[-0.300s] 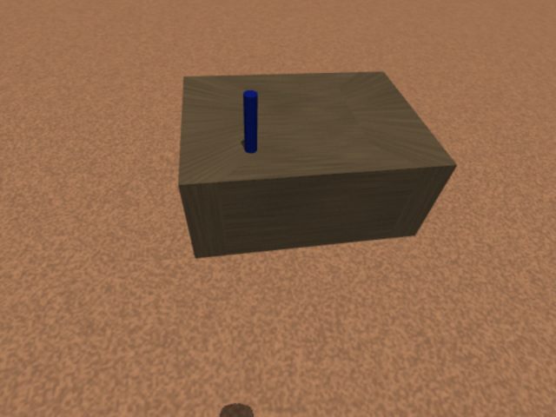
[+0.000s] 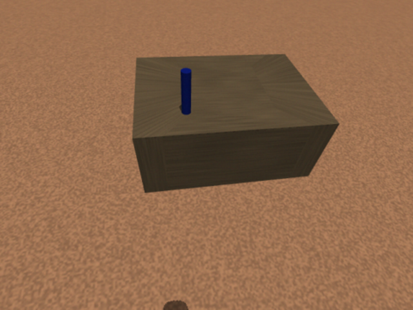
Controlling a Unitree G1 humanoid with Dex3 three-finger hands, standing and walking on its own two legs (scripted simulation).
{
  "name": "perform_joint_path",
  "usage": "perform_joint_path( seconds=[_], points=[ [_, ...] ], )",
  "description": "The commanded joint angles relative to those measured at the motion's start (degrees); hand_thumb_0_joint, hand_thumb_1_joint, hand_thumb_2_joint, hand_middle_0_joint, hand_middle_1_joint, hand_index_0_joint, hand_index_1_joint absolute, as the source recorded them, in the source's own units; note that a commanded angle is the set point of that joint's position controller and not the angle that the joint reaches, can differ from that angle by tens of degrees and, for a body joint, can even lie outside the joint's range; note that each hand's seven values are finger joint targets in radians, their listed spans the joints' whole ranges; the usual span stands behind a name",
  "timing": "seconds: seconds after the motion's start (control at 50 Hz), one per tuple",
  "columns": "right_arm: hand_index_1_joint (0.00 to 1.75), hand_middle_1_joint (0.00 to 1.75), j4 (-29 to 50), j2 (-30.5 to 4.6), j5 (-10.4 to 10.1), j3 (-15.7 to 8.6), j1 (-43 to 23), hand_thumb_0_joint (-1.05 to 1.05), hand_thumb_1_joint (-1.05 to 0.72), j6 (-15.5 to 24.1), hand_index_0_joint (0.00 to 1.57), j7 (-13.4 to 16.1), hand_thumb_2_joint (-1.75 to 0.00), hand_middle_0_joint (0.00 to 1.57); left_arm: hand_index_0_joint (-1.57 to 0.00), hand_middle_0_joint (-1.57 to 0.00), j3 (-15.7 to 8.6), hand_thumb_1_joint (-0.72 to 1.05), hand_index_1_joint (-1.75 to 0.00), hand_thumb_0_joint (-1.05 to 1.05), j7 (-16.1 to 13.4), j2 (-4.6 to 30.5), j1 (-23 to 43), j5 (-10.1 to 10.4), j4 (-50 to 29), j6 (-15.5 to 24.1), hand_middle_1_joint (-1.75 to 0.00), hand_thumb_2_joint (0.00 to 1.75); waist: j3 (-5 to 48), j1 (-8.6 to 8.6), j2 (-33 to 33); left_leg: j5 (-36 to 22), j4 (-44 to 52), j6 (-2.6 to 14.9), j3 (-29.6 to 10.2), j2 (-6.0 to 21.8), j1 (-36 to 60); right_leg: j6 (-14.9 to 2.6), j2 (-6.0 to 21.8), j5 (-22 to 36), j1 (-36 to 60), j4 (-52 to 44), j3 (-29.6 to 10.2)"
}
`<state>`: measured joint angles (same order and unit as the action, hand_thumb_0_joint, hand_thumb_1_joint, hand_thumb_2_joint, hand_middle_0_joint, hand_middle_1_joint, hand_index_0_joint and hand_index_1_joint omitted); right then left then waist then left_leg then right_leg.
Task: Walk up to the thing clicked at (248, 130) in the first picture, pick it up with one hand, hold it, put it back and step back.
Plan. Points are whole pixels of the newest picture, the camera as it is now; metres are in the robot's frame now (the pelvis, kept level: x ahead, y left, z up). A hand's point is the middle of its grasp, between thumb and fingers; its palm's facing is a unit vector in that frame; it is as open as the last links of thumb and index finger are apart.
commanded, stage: stand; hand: right
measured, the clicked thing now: (186, 92) +1.09 +0.06 -0.22
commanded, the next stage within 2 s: walk up in 0.82 s
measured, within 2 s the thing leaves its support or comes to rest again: neither
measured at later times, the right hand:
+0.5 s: hand out of the picture +0.08 -0.25 -0.16, palm faces -0.03 +0.94 -0.34, open 7.4 cm
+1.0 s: hand out of the picture +0.10 -0.26 -0.15, palm faces -0.11 +0.92 -0.37, open 7.4 cm
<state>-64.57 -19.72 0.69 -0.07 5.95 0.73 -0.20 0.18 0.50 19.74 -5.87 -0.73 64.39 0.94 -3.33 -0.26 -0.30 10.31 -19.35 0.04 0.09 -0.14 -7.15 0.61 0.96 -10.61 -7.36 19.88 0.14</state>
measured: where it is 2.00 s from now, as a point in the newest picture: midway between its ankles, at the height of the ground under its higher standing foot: (159, 273)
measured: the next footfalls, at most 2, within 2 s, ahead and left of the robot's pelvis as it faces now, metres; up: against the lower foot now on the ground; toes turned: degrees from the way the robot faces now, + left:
left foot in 1.14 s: +0.18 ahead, +0.22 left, +0.00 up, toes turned +10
right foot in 1.64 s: +0.43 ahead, +0.03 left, +0.00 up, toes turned +6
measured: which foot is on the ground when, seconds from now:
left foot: down 0.00-0.86, up 0.88-1.00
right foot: down 0.00-1.00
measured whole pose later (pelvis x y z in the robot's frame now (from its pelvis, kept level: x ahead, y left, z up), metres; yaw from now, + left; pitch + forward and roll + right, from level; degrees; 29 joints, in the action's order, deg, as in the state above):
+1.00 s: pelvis +0.03 +0.02 +0.00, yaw +3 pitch -2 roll -1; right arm -59.6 -23.9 2.8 -4.3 12.1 -0.9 -3.9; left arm -4.2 1.8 21.4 -12.8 -2.5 58.9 3.8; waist -2.0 -1.8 1.4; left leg 22.8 -47.8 0.9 -1.2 1.4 -21.7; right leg -1.3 2.0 -14.7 -4.9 20.8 3.0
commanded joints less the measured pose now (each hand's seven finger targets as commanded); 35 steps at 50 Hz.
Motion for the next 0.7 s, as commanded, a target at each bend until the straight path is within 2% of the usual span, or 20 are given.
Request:
perform_joint_path(
  seconds=[0.0, 0.1, 0.32, 0.4, 0.68],
  points=[
    [0.30, 0.30, 3.39, -11.93, -0.32, -2.25, -1.95, 0.00, -0.90, 1.25, 0.20, 0.54, -0.90, 0.20, -0.20, -0.20, -2.01, 0.90, -0.30, 0.00, -0.98, 11.60, 1.66, 0.32, -3.43, 1.04, -0.30, 0.90, 4.62, 0.10, 0.27, -6.37, 3.21, 1.31, -5.86, 7.22, 0.53, -2.03, 6.27, 5.53, 1.12, -3.27, -4.82],
    [0.30, 0.30, 3.49, -12.03, -0.34, -2.21, -1.60, 0.00, -0.90, 1.24, 0.20, 0.64, -0.90, 0.20, -0.20, -0.20, -2.16, 0.90, -0.30, 0.00, -1.04, 11.91, 1.76, 0.35, -3.62, 1.06, -0.30, 0.90, 4.91, 0.30, 0.66, -7.16, 2.91, 1.37, -5.55, 7.12, 0.95, -2.01, 6.46, 7.35, 1.50, -3.21, -5.03],
    [0.30, 0.30, 3.48, -11.62, -0.26, -2.09, -1.46, 0.00, -0.90, 1.19, 0.20, 0.62, -0.90, 0.20, -0.20, -0.20, -2.12, 0.90, -0.30, 0.00, -1.04, 12.21, 1.74, 0.30, -3.65, 1.06, -0.30, 0.90, 4.82, 0.34, -0.38, -7.24, 3.31, 1.29, -5.84, 7.45, 1.34, -2.04, 6.41, 6.21, 1.46, -3.48, -4.88],
    [0.30, 0.30, 3.53, -12.24, -0.25, -2.25, -1.61, 0.00, -0.90, 1.20, 0.20, 0.73, -0.90, 0.20, -0.20, -0.20, -2.21, 0.90, -0.30, 0.00, -1.00, 11.99, 1.61, 0.21, -3.80, 0.94, -0.30, 0.90, 5.72, 0.12, 0.48, -7.82, 3.13, 1.47, -5.46, 7.30, 1.31, -2.16, 6.76, 8.13, 2.62, -3.49, -5.17],
    [0.30, 0.30, 3.54, -12.23, -0.27, -2.27, -1.60, 0.00, -0.90, 1.12, 0.20, 0.68, -0.90, 0.20, -0.20, -0.20, -2.00, 0.90, -0.30, 0.00, -1.06, 11.97, 1.16, 0.14, -3.64, 0.92, -0.30, 0.90, 4.62, 0.20, 0.67, -7.39, 3.53, 1.23, -5.70, 7.32, 1.11, -1.93, 6.44, 6.63, 1.79, -4.00, -4.51]
  ],
)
